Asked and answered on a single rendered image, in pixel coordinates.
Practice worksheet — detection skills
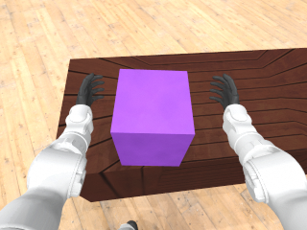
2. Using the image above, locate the robot right hand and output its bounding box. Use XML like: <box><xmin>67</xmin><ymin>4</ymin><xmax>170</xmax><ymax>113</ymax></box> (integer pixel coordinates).
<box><xmin>209</xmin><ymin>73</ymin><xmax>240</xmax><ymax>111</ymax></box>

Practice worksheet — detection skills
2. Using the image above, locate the robot left hand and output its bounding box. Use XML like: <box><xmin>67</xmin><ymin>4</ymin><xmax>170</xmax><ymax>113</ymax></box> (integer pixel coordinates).
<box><xmin>75</xmin><ymin>73</ymin><xmax>105</xmax><ymax>107</ymax></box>

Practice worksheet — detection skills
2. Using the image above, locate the robot left upper arm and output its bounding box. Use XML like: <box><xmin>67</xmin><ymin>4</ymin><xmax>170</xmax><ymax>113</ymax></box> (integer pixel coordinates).
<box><xmin>0</xmin><ymin>148</ymin><xmax>87</xmax><ymax>230</ymax></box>

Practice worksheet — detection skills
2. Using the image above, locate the robot right upper arm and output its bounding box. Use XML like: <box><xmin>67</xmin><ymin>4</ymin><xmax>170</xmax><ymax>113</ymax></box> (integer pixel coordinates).
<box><xmin>243</xmin><ymin>151</ymin><xmax>307</xmax><ymax>230</ymax></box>

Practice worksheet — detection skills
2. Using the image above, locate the robot left forearm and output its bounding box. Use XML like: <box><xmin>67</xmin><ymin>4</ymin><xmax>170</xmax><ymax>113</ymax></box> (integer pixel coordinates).
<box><xmin>27</xmin><ymin>104</ymin><xmax>94</xmax><ymax>189</ymax></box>

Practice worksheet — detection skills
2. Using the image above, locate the robot left foot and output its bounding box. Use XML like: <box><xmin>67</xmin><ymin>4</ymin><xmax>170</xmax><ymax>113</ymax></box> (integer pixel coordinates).
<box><xmin>127</xmin><ymin>220</ymin><xmax>138</xmax><ymax>230</ymax></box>

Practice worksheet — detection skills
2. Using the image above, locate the carton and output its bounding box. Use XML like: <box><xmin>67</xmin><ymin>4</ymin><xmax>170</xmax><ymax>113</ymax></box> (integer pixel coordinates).
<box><xmin>110</xmin><ymin>69</ymin><xmax>195</xmax><ymax>167</ymax></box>

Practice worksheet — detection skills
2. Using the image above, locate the pedestal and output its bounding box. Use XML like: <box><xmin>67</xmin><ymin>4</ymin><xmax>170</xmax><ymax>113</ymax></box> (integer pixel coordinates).
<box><xmin>56</xmin><ymin>47</ymin><xmax>307</xmax><ymax>202</ymax></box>

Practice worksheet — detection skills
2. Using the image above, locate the robot right forearm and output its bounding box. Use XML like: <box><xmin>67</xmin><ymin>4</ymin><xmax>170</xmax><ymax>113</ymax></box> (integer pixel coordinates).
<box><xmin>223</xmin><ymin>103</ymin><xmax>307</xmax><ymax>187</ymax></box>

